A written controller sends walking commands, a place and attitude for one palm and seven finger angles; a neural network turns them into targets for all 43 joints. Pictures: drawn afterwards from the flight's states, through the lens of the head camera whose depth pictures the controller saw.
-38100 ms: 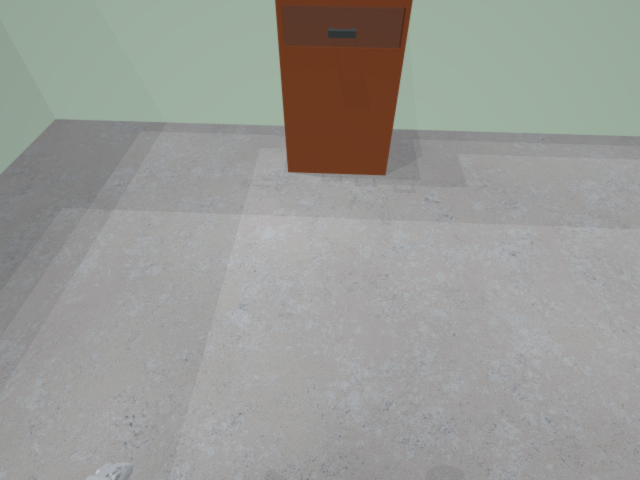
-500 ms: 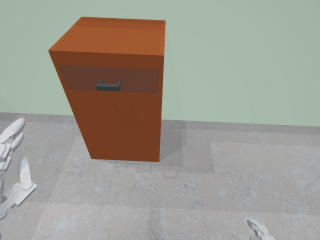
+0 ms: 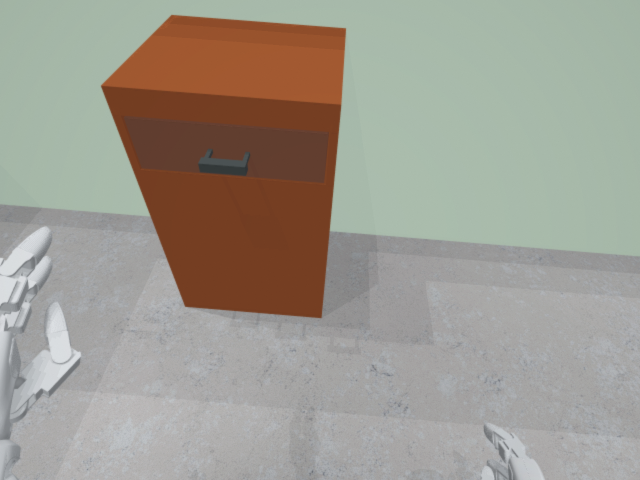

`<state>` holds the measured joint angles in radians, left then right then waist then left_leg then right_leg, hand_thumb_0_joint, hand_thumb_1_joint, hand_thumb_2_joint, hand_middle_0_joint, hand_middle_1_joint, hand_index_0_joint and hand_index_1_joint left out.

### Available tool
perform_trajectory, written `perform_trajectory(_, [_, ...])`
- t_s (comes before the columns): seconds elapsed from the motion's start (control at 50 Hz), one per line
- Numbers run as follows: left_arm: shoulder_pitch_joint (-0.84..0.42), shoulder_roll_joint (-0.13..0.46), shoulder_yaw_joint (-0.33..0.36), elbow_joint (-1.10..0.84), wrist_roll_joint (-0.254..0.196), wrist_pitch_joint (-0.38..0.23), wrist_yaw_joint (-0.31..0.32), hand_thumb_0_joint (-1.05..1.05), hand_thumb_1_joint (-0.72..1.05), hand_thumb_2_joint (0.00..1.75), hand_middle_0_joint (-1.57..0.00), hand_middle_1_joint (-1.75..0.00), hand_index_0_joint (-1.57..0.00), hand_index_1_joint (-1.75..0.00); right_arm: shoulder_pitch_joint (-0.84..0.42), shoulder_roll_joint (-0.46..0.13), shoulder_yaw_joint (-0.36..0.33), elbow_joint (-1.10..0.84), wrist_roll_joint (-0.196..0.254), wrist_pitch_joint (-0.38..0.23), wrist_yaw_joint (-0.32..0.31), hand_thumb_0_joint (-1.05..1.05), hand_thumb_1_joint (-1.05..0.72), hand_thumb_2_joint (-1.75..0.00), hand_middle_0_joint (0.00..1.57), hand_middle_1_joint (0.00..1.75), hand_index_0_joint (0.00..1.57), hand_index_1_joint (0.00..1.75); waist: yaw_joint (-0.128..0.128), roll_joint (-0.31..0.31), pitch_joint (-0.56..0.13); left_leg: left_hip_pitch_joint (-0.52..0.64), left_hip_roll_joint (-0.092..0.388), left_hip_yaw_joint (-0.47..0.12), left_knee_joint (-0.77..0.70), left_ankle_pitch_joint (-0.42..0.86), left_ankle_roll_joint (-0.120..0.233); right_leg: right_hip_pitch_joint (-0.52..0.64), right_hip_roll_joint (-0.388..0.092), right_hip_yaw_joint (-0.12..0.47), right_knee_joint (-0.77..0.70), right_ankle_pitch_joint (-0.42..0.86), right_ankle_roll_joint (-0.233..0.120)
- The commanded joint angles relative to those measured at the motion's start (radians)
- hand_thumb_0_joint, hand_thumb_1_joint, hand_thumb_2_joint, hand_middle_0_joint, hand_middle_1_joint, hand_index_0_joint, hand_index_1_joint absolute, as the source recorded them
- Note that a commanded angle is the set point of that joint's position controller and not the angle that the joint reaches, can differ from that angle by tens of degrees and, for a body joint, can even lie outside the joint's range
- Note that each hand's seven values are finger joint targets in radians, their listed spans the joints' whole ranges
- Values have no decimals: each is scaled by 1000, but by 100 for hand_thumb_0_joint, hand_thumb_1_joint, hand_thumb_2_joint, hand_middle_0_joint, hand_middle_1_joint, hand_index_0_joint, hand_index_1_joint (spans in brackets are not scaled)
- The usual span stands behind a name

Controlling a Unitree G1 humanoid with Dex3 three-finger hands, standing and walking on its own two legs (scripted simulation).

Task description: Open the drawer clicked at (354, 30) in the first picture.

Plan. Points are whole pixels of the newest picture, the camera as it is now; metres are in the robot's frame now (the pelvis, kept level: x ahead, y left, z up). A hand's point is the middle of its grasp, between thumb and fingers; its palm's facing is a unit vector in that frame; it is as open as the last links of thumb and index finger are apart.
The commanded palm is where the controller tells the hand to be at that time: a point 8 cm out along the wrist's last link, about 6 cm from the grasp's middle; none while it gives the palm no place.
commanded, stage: stop stepping back and stand still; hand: left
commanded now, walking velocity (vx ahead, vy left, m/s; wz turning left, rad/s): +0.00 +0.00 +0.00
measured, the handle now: (225, 160) +0.78 +0.26 -0.06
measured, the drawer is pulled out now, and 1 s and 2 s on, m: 0.00 0.00 0.00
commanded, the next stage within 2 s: let the arm hang, fingers relaxed in 0.20 s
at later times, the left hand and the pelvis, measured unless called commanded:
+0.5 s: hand out of the picture +0.13 +0.25 -0.11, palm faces -0.01 -0.93 -0.36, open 7.4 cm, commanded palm none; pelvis -0.02 +0.02 -0.01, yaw +0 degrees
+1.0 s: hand out of the picture -0.05 +0.24 -0.16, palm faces -0.01 -0.96 -0.28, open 7.4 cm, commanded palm none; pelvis -0.04 +0.02 +0.01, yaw +0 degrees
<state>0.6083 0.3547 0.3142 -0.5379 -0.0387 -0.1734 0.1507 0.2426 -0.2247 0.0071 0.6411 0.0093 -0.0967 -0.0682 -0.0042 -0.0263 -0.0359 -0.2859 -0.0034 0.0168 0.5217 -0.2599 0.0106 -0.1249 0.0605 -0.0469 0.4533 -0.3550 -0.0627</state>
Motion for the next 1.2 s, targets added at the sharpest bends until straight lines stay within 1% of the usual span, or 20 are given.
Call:
perform_trajectory(0.0, [-9, 197, 152, -268, 6, -75, 11, 0, 90, 90, -20, -30, -20, -30, -94, -90, -26, -190, 0, -60, -11, 0, -90, -90, 20, 30, 20, 30, 1, 114, -113, 204, 112, -77, -34, 678, 35, -34, -95, 40, 33, 571, 74])
perform_trajectory(0.06, [47, 178, 145, -273, -1, -79, 5, 0, 90, 90, -20, -30, -20, -30, -96, -99, -35, -202, 4, -58, 0, 0, -90, -90, 20, 30, 20, 30, 1, 115, -134, 157, 125, -84, -35, 616, 27, -4, -93, 51, 5, 463, 65])
perform_trajectory(0.18, [115, 195, 190, -249, -19, -80, 8, 0, 90, 90, -20, -30, -20, -30, -105, -95, -34, -210, 5, -37, 1, 0, -90, -90, 20, 30, 20, 30, -7, 59, -161, 84, 88, -44, 5, 516, 7, 66, -149, 98, -20, 670, 46])
perform_trajectory(0.26, [100, 177, 169, -230, -20, -72, 5, 0, 90, 90, -20, -30, -20, -30, -111, -88, -28, -213, 4, -26, -3, 0, -90, -90, 20, 30, 20, 30, -9, 73, -134, 103, 90, -55, -25, 479, 11, 15, -133, 91, -41, 579, 53])
perform_trajectory(0.28, [-95, 46, -242, 588, 63, 48, -114, 0, 90, 90, -20, -30, -20, -30, -169, -210, -82, 21, 8, -94, 80, 0, -90, -90, 20, 30, 20, 30, -44, 76, -39, 115, 121, -72, 81, 579, 14, -181, -177, 35, 78, 567, 29])
perform_trajectory(0.3, [-143, 66, -201, 616, 79, 130, -133, 0, 90, 90, -20, -30, -20, -30, -77, -261, -104, 46, -8, -41, 78, 0, -90, -90, 20, 30, 20, 30, -29, 53, -63, 104, 132, -96, 39, 507, 28, -164, -163, 83, 67, 415, 29])
perform_trajectory(0.34, [-205, 65, -206, 718, 80, 149, -145, 0, 90, 90, -20, -30, -20, -30, -77, -245, -80, 28, -14, 8, 70, 0, -90, -90, 20, 30, 20, 30, -5, -16, -47, 20, 155, -161, 0, 419, 80, -140, -119, 63, 102, 244, 34])
perform_trajectory(0.38, [-251, 95, -210, 841, 83, 146, -150, 0, 90, 90, -20, -30, -20, -30, -104, -248, -65, 27, -24, 25, 67, 0, -90, -90, 20, 30, 20, 30, 15, -88, -66, 3, 139, -185, -16, 417, 85, -72, -127, 88, 75, 262, 25])
perform_trajectory(0.42, [-313, 123, -218, 978, 77, 150, -149, 0, 90, 90, -20, -30, -20, -30, -131, -256, -60, 53, -27, 43, 63, 0, -90, -90, 20, 30, 20, 30, 13, -105, -46, 3, 107, -165, -21, 320, 67, -47, -165, 131, 17, 269, 4])
perform_trajectory(0.46, [-372, 139, -233, 1113, 71, 156, -146, 0, 90, 90, -20, -30, -20, -30, -144, -254, -54, 99, -32, 63, 62, 0, -90, -90, 20, 30, 20, 30, 5, -61, 0, 25, 88, -157, -52, 224, 52, -69, -182, 157, -38, 212, -11])
perform_trajectory(0.5, [-398, 135, -252, 1224, 66, 163, -143, 0, 90, 90, -20, -30, -20, -30, -146, -243, -42, 148, -33, 76, 63, 0, -90, -90, 20, 30, 20, 30, 5, 40, 29, 36, 94, -164, -108, 175, 48, -60, -169, 149, -64, 144, -10])
perform_trajectory(0.56, [-383, 119, -270, 1365, 57, 165, -143, 0, 90, 90, -20, -30, -20, -30, -137, -230, -30, 218, -30, 85, 58, 0, -90, -90, 20, 30, 20, 30, 9, 130, 34, 56, 100, -169, -169, 105, 44, -28, -159, 147, -103, 95, -5])
perform_trajectory(0.58, [-377, 120, -271, 1398, 58, 164, -142, 0, 90, 90, -20, -30, -20, -30, -132, -229, -31, 234, -27, 87, 57, 0, -90, -90, 20, 30, 20, 30, 11, 101, 33, 67, 100, -170, -169, 103, 44, -24, -157, 146, -121, 90, -3])
perform_trajectory(0.66, [-350, 84, -280, 1521, 50, 161, -140, 0, 90, 90, -20, -30, -20, -30, -90, -210, -27, 319, -23, 88, 47, 0, -90, -90, 20, 30, 20, 30, 5, 142, 18, 111, 105, -166, -193, 103, 40, -10, -161, 137, -149, 103, -6])
perform_trajectory(0.68, [-345, 84, -278, 1542, 51, 159, -139, 0, 90, 90, -20, -30, -20, -30, -81, -214, -28, 332, -21, 88, 44, 0, -90, -90, 20, 30, 20, 30, 5, 98, 10, 128, 109, -164, -185, 130, 41, -6, -161, 133, -158, 119, -3])
perform_trajectory(0.74, [-333, 56, -284, 1594, 48, 161, -137, 0, 90, 90, -20, -30, -20, -30, -59, -203, -27, 375, -21, 90, 38, 0, -90, -90, 20, 30, 20, 30, -1, 108, 39, 139, 111, -161, -196, 130, 40, -21, -164, 128, -174, 114, -4])
perform_trajectory(0.8, [-326, 49, -287, 1624, 49, 162, -135, 0, 90, 90, -20, -30, -20, -30, -50, -198, -28, 396, -20, 92, 35, 0, -90, -90, 20, 30, 20, 30, -1, 77, 70, 138, 115, -158, -203, 131, 42, -35, -167, 120, -186, 110, -2])
perform_trajectory(0.86, [-326, 51, -289, 1638, 49, 163, -134, 0, 90, 90, -20, -30, -20, -30, -47, -198, -31, 411, -22, 96, 36, 0, -90, -90, 20, 30, 20, 30, -1, 56, 93, 129, 113, -158, -220, 84, 41, -49, -164, 123, -193, 77, -2])
perform_trajectory(1.06, [-384, 85, -280, 1620, 51, 152, -128, 0, 90, 90, -20, -30, -20, -30, -67, -206, -39, 423, -23, 88, 43, 0, -90, -90, 20, 30, 20, 30, -1, -1, 93, 143, 115, -150, -225, 169, 41, -39, -172, 122, -194, 144, 5])
perform_trajectory(1.18, [-418, 107, -271, 1599, 53, 145, -127, 0, 90, 90, -20, -30, -20, -30, -92, -221, -42, 417, -23, 82, 47, 0, -90, -90, 20, 30, 20, 30, 2, 15, 69, 164, 116, -145, -223, 220, 38, -23, -177, 130, -195, 192, 8])
